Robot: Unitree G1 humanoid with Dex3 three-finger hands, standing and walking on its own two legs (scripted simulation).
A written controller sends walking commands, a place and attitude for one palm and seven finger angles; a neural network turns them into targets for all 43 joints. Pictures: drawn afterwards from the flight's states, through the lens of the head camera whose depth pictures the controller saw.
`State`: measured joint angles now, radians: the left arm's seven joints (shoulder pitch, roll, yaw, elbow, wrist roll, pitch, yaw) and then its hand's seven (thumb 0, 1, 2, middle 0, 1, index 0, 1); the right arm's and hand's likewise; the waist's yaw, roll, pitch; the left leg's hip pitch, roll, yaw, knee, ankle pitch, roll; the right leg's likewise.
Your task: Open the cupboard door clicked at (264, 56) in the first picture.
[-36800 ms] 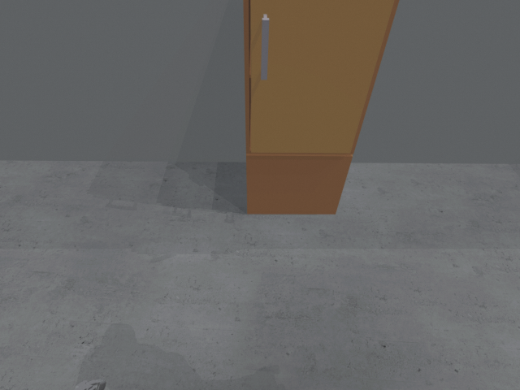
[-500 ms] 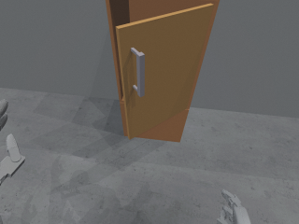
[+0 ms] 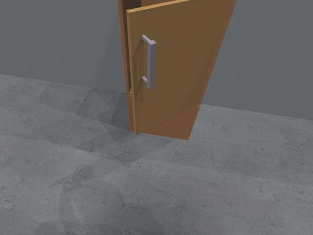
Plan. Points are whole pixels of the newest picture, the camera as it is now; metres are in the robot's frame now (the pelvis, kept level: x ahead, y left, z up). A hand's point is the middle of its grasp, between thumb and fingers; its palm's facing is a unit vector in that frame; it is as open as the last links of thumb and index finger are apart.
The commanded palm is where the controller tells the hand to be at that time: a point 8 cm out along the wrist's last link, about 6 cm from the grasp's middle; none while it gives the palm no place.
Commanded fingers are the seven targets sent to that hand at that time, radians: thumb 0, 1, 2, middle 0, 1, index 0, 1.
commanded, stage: let the arm hang, fingers relaxed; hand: left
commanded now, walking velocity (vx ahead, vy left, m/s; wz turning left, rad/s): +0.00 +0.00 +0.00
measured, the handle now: (147, 64) +0.61 +0.07 +0.09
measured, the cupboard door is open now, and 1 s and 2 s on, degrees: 42 42 42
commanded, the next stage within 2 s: look to check the result in 0.66 s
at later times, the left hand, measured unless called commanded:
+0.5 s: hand out of the picture +0.06 +0.20 -0.16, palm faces +0.00 -0.97 -0.25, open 7.3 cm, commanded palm none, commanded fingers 0.00 0.90 0.90 -0.20 -0.30 -0.20 -0.30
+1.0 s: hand out of the picture +0.09 +0.21 -0.15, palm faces -0.01 -0.96 -0.28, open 7.3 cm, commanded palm none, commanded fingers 0.00 0.90 0.90 -0.20 -0.30 -0.20 -0.30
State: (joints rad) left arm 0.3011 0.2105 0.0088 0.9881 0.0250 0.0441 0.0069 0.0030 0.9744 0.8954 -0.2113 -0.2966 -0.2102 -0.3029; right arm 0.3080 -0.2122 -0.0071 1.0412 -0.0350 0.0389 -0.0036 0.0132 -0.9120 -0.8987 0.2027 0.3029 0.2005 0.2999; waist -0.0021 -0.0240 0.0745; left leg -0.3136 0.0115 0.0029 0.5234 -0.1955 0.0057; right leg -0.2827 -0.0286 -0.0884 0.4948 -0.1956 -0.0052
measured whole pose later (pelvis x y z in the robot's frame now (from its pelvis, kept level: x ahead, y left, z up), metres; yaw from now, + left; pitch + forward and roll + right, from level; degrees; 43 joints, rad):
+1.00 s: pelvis +0.04 -0.01 +0.01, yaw -1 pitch -1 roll +0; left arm 0.17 0.25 0.01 1.14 0.02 -0.01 0.01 0.01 0.91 0.90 -0.20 -0.30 -0.20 -0.30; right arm 0.15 -0.25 -0.01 1.13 -0.03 0.00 -0.02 0.01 -0.91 -0.90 0.20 0.30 0.20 0.30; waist 0.00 0.02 0.06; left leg -0.15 0.01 0.02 0.35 -0.17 0.00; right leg -0.14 -0.02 -0.08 0.35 -0.19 0.00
